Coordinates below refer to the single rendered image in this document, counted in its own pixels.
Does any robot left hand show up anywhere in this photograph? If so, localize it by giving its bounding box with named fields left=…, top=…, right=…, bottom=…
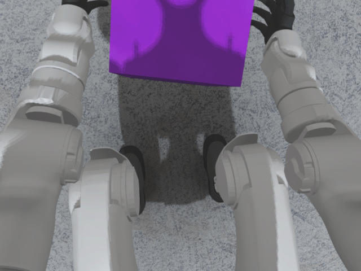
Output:
left=61, top=0, right=109, bottom=15

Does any robot left forearm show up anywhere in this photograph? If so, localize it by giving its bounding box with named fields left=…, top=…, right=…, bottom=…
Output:
left=0, top=5, right=95, bottom=143

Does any left robot upper arm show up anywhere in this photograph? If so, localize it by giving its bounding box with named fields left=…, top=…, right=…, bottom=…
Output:
left=0, top=118, right=84, bottom=271

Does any robot right hand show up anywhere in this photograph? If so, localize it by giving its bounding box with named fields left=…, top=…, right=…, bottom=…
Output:
left=251, top=0, right=295, bottom=45

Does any right robot shin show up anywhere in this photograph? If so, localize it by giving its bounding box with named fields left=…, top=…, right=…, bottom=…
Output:
left=214, top=133, right=288, bottom=198

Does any right robot upper arm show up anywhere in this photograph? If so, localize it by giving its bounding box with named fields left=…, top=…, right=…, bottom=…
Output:
left=284, top=134, right=361, bottom=271

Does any robot right forearm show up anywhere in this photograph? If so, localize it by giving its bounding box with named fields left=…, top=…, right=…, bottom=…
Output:
left=261, top=29, right=361, bottom=143

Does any carton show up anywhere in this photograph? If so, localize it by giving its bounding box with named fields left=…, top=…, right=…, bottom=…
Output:
left=109, top=0, right=254, bottom=87

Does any robot left foot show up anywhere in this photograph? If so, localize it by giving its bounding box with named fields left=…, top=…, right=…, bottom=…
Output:
left=119, top=146, right=146, bottom=215

